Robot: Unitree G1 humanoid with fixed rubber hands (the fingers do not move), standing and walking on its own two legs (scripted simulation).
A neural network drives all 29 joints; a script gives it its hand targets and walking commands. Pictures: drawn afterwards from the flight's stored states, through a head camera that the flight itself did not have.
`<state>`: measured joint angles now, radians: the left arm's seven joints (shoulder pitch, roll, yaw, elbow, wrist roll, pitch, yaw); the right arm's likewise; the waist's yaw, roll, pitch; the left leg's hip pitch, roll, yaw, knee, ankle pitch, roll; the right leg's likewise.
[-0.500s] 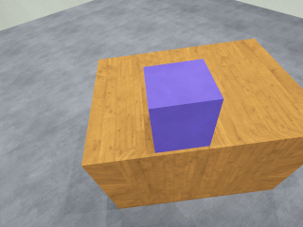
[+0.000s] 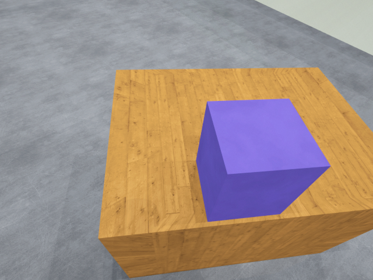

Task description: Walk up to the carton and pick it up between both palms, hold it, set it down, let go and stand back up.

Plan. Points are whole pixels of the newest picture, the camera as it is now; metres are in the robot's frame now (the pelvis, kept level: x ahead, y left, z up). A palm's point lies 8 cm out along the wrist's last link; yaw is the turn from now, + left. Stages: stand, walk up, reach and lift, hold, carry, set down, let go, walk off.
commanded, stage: walk up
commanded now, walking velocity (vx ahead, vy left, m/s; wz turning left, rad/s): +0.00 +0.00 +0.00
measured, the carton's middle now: (246, 162) +0.40 -0.15 -0.01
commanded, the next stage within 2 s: none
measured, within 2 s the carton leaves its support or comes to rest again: neither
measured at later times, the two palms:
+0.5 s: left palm out of the picture -0.07 +0.17 -0.14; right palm out of the picture -0.06 -0.23 -0.15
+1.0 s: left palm out of the picture -0.11 +0.18 -0.14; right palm out of the picture -0.13 -0.20 -0.14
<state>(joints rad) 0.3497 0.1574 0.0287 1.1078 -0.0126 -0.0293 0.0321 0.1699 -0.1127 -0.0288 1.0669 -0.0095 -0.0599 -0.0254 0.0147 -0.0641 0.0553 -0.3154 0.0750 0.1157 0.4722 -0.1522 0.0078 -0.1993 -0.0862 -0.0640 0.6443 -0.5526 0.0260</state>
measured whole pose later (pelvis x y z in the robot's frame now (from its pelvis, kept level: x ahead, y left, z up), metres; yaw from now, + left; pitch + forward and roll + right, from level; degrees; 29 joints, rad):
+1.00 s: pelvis -0.07 -0.02 +0.01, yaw +1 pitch -1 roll +0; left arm 0.33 0.11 0.01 1.16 0.00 0.01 0.03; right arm 0.39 -0.07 0.01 1.17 -0.01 -0.01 -0.04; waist 0.00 0.00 0.01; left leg -0.21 0.02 0.05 0.41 -0.20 0.00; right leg -0.26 0.02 -0.09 0.36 -0.10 -0.05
